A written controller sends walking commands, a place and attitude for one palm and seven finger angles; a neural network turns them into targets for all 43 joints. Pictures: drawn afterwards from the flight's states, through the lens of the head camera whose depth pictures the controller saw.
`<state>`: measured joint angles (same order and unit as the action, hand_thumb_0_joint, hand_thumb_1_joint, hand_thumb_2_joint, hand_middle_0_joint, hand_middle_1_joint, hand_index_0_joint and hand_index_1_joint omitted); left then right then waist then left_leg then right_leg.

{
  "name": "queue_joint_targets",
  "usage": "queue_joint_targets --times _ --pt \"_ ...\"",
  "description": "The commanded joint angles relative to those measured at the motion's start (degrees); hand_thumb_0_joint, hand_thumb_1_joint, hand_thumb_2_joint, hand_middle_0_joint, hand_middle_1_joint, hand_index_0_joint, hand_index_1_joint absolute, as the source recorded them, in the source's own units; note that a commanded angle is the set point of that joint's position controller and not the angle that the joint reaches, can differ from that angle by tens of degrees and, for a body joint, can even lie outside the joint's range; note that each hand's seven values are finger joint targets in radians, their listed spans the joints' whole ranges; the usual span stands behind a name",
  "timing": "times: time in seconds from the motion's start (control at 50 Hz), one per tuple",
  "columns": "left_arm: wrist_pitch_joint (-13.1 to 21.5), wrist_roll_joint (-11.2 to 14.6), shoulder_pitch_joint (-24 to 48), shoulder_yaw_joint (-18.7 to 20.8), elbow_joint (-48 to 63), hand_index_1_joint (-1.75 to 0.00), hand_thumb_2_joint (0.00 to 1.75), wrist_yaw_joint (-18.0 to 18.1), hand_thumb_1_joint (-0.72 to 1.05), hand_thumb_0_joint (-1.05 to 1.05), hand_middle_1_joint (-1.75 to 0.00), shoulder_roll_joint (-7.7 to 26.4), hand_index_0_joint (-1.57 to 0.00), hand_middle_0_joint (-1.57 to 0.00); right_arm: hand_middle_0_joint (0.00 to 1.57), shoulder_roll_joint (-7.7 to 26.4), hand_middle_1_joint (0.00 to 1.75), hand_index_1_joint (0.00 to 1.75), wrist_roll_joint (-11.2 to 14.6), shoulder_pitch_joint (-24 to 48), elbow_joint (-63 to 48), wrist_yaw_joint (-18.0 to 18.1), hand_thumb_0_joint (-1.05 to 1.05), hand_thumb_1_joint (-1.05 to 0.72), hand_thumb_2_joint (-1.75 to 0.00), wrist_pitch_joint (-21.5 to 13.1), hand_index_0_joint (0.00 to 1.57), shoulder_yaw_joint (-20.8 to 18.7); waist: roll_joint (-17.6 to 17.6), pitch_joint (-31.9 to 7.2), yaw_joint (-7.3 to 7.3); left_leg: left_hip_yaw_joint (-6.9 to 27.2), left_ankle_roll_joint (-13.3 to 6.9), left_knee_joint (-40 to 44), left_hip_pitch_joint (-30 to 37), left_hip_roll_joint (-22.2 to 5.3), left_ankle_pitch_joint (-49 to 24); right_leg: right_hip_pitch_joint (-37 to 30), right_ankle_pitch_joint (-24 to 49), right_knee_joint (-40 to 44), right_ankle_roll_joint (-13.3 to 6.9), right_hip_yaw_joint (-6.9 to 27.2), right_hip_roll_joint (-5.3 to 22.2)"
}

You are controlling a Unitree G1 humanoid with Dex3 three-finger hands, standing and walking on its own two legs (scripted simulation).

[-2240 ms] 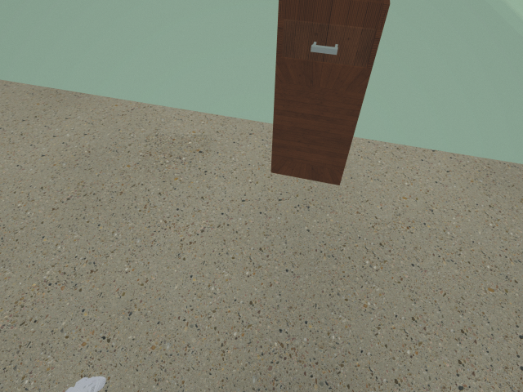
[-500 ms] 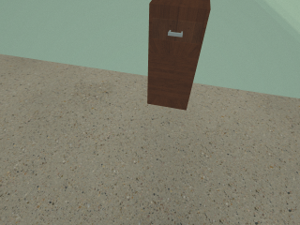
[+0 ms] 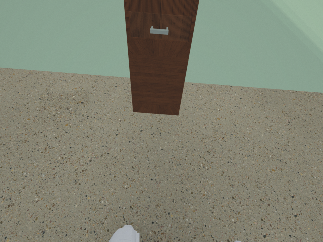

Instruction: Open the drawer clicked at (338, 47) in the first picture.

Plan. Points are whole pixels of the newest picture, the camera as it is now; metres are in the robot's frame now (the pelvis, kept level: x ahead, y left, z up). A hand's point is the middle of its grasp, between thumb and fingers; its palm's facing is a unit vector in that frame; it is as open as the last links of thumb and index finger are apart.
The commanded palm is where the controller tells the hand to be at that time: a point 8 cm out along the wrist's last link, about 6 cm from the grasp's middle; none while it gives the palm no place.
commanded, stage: walk to a spot facing it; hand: left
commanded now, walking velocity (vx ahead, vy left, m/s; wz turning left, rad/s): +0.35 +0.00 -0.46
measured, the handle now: (159, 29) +1.16 +0.13 -0.03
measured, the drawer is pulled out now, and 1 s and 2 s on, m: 0.00 0.00 0.00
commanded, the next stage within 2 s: turn to face it in 0.66 s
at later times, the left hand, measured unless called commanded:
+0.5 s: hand (120, 169) +0.35 +0.17 -0.15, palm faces -0.32 -0.93 -0.19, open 7.4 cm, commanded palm none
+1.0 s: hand (147, 148) +0.46 +0.10 -0.17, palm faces -0.37 -0.91 -0.20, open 7.3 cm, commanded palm none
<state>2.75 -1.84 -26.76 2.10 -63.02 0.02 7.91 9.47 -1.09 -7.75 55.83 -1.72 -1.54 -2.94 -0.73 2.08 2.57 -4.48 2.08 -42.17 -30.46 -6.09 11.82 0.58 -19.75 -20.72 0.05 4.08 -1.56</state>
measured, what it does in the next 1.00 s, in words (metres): walks ahead, turning right: left foot, then right foot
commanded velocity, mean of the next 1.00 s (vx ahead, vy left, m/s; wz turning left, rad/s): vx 0.21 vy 0.00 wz -0.25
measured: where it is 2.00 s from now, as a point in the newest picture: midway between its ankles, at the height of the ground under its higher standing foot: (170, 233)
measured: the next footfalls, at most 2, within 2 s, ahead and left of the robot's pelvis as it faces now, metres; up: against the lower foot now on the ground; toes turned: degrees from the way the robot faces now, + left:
left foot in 0.06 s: +0.17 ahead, +0.14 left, +0.00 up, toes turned +5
right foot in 0.64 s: +0.30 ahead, -0.16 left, +0.00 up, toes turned -31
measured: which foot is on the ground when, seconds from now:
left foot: up 0.00-0.04, down 0.06-0.64, up 0.66-1.00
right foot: down 0.00-0.06, up 0.08-0.62, down 0.64-1.00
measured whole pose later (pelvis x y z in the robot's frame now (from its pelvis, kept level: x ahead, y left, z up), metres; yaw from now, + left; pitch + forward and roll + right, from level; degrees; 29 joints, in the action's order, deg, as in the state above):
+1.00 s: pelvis +0.32 -0.05 +0.00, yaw -24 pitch -2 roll -2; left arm 1.6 -1.2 -12.6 2.6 -58.3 0.7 11.1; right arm 10.0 -1.2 -10.8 56.6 0.2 -0.5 -2.0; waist 1.4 1.7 -0.9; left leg -4.8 3.0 -42.5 -26.1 -6.4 13.1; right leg 9.0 -15.4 -26.4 -1.8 -7.3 -1.5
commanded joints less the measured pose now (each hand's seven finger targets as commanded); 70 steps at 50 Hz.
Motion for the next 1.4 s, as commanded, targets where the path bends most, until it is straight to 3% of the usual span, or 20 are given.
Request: queue_joint_targets --times 0.0,0.04,0.06,0.1,0.18,0.36,0.5,0.54,0.58,0.6,0.62,0.66,0.7,0.76,0.98,1.0,1.04,1.08,1.14,1.38 --pt "0.73 0.55 1.66 3.06 3.61 -0.30 0.90 0.70 0.90 0.00 -0.30 10.06 -0.20 -0.20 0.20 8.53 0.30 0.30 0.05 -11.80 -0.29 1.87 0.00 -0.90 -0.90 -2.91 0.20 -2.06 0.54 -2.75 -7.13 0.00 -1.49 13.14 30.45 1.44 -0.02 17.54 18.32 -12.50 -6.06 5.38 7.09" --pt "0.51 1.00 0.71 2.43 6.65 -0.30 0.90 -0.38 0.90 0.00 -0.30 5.26 -0.20 -0.20 0.20 18.47 0.30 0.30 -0.65 -24.45 1.86 2.70 0.00 -0.90 -0.90 -2.68 0.20 -3.79 20.42 -10.37 -9.50 32.61 -9.65 27.34 40.72 -22.93 14.88 34.02 -13.48 -46.05 -2.22 -3.80 -1.83" --pt "0.39 0.57 3.51 2.56 7.20 -0.30 0.90 -0.20 0.90 0.00 -0.30 6.07 -0.20 -0.20 0.20 15.71 0.30 0.30 -0.55 -19.39 1.36 2.81 0.00 -0.90 -0.90 -2.43 0.20 -3.17 14.72 -7.42 -8.40 33.84 -10.35 31.60 33.28 -24.06 26.56 36.71 -11.46 -53.35 -2.84 -1.65 1.09" --pt "-0.45 -0.03 8.49 2.96 7.53 -0.30 0.90 -1.29 0.90 0.00 -0.30 5.70 -0.20 -0.20 0.20 9.02 0.30 0.30 -0.47 -11.02 -0.68 2.82 0.00 -0.90 -0.90 -2.73 0.20 -1.68 9.18 2.88 -5.03 23.39 -8.81 33.70 18.95 -19.41 26.33 37.99 -1.99 -56.10 -2.36 -2.66 6.06" --pt "-2.92 -0.42 5.78 3.25 7.11 -0.30 0.90 -2.24 0.90 0.00 -0.30 4.19 -0.20 -0.20 0.20 5.82 0.30 0.30 -0.28 -8.47 -0.01 3.23 0.00 -0.90 -0.90 -4.07 0.20 -1.11 7.31 0.88 -1.01 5.47 -7.22 32.84 14.34 -14.32 11.49 33.64 5.96 -51.94 -0.71 -4.16 7.97" --pt "-3.86 -0.57 21.41 2.88 13.77 -0.30 0.90 -3.29 0.90 0.00 -0.30 4.82 -0.20 -0.20 0.20 7.74 0.30 0.30 -0.17 -15.95 2.21 2.99 0.00 -0.90 -0.90 -4.24 0.20 -1.52 3.32 3.96 -4.38 -3.50 -9.33 33.17 27.13 -15.67 -1.44 41.77 12.38 -33.74 1.53 -6.70 10.09" --pt "-3.07 -0.14 28.85 2.19 16.16 -0.30 0.90 -3.33 0.90 0.00 -0.30 4.54 -0.20 -0.20 0.20 9.34 0.30 0.30 -0.99 -19.52 3.47 2.75 0.00 -0.90 -0.90 -2.97 0.20 -1.49 7.20 4.29 -6.51 -11.05 -7.65 27.06 33.08 -16.18 -15.78 35.72 7.60 -20.38 -1.01 -11.46 6.42" --pt "-2.50 -0.11 26.99 2.35 15.65 -0.30 0.90 -3.07 0.90 0.00 -0.30 5.92 -0.20 -0.20 0.20 10.07 0.30 0.30 -0.88 -19.88 3.02 2.57 0.00 -0.90 -0.90 -2.69 0.20 -1.88 7.58 2.20 -5.48 -13.12 -6.76 20.30 33.57 -16.47 -28.78 29.34 3.80 -17.30 -2.69 -13.53 3.89" --pt "-1.36 -0.25 13.77 3.30 11.95 -0.30 0.90 -2.74 0.90 0.00 -0.30 8.40 -0.20 -0.20 0.20 11.95 0.30 0.30 -0.38 -17.18 1.54 2.39 0.00 -0.90 -0.90 -2.46 0.20 -2.06 6.72 -5.95 1.51 -16.98 -3.80 0.37 30.04 -13.91 -40.02 10.21 6.44 -9.71 -4.71 -16.49 -0.46" --pt "-0.44 -0.36 5.41 4.84 9.68 -0.30 0.90 -2.19 0.90 0.00 -0.30 14.94 -0.20 -0.20 0.20 10.10 0.30 0.30 0.61 -17.74 0.18 1.49 0.00 -0.90 -0.90 -2.35 0.20 -1.63 -3.09 -13.80 5.08 -16.45 -1.17 -16.22 12.82 -11.23 -23.10 -11.32 10.84 -8.20 -7.99 -5.24 8.36" --pt "-0.13 0.59 -0.59 6.39 8.62 -0.30 0.90 -1.17 0.90 0.00 -0.30 21.99 -0.20 -0.20 0.20 6.02 0.30 0.30 1.07 -16.81 -2.98 1.73 0.00 -0.90 -0.90 -2.63 0.20 -0.63 -14.34 -19.90 5.49 -11.67 2.62 -35.56 -7.73 -0.71 22.17 -24.08 28.55 -4.57 -15.71 24.94 26.19" --pt "-0.91 1.69 3.29 6.00 9.52 -0.30 0.90 -0.36 0.90 0.00 -0.30 20.57 -0.20 -0.20 0.20 6.89 0.30 0.30 0.83 -8.86 -4.67 2.82 0.00 -0.90 -0.90 -2.54 0.20 -1.11 -4.61 -13.39 4.10 0.76 1.27 -41.64 -10.91 -3.37 16.72 -12.63 34.18 -1.84 -16.22 20.92 25.20" --pt "-0.39 1.51 11.17 4.09 11.13 -0.30 0.90 0.07 0.90 0.00 -0.30 14.67 -0.20 -0.20 0.20 6.72 0.30 0.30 -0.14 -9.01 -3.01 2.64 0.00 -0.90 -0.90 -1.11 0.20 -1.11 -1.54 -4.62 -0.76 2.36 1.57 -34.92 -5.92 -6.20 8.61 4.15 29.50 1.73 -11.74 9.74 19.50" --pt "0.47 0.56 15.79 3.21 11.35 -0.30 0.90 0.60 0.90 0.00 -0.30 11.82 -0.20 -0.20 0.20 4.75 0.30 0.30 -0.56 -15.52 0.02 2.53 0.00 -0.90 -0.90 0.71 0.20 -0.69 -3.85 -4.41 -5.82 1.48 2.26 -26.69 0.65 -4.56 6.16 13.98 30.13 3.35 -10.04 1.12 15.35" --pt "-1.22 1.03 12.42 1.81 6.66 -0.30 0.90 1.63 0.90 0.00 -0.30 10.31 -0.20 -0.20 0.20 4.26 0.30 0.30 0.08 -8.29 0.47 1.63 0.00 -0.90 -0.90 0.62 0.20 0.51 -3.99 -0.36 -3.52 -0.31 0.10 10.21 16.71 0.92 -5.32 13.35 19.44 -2.11 -4.99 -6.29 15.20" --pt "-1.81 1.12 10.73 1.76 6.63 -0.30 0.90 1.68 0.90 0.00 -0.30 9.57 -0.20 -0.20 0.20 6.64 0.30 0.30 0.01 -9.62 0.74 1.52 0.00 -0.90 -0.90 0.61 0.20 0.13 1.76 -1.59 -3.44 2.85 -0.94 13.30 21.34 -0.98 -12.84 15.57 13.93 -7.83 -2.88 -8.06 13.27" --pt "-2.69 1.48 8.19 1.29 8.39 -0.30 0.90 1.52 0.90 0.00 -0.30 6.76 -0.20 -0.20 0.20 13.80 0.30 0.30 -0.46 -11.93 -0.44 1.82 0.00 -0.90 -0.90 1.28 0.20 -1.26 19.54 -2.10 -3.64 24.85 -11.37 22.77 23.26 -16.59 -23.95 24.50 -15.90 -27.84 2.57 -12.87 4.21" --pt "-3.13 0.82 12.96 2.10 9.37 -0.30 0.90 1.59 0.90 0.00 -0.30 8.50 -0.20 -0.20 0.20 13.34 0.30 0.30 -0.53 -10.70 -0.59 2.74 0.00 -0.90 -0.90 1.60 0.20 -1.42 14.10 -2.46 -4.57 28.59 -13.57 26.98 20.00 -14.82 -11.02 28.92 -15.04 -42.38 2.32 -5.79 4.70" --pt "-3.01 0.73 12.94 2.60 9.12 -0.30 0.90 0.84 0.90 0.00 -0.30 8.43 -0.20 -0.20 0.20 11.09 0.30 0.30 -0.24 -5.17 -3.08 2.72 0.00 -0.90 -0.90 1.24 0.20 -1.33 6.30 -4.64 -2.83 19.84 -11.77 26.37 18.46 -9.72 -8.17 28.55 -6.00 -42.67 2.91 -4.54 6.31" --pt "-4.39 0.92 13.77 2.98 11.98 -0.30 0.90 1.39 0.90 0.00 -0.30 7.52 -0.20 -0.20 0.20 13.00 0.30 0.30 -0.44 -5.64 -4.47 2.16 0.00 -0.90 -0.90 2.72 0.20 -3.48 9.34 -5.41 -4.53 24.69 -12.16 27.22 16.21 -6.71 3.27 23.35 -6.09 -28.13 3.36 -4.96 3.99"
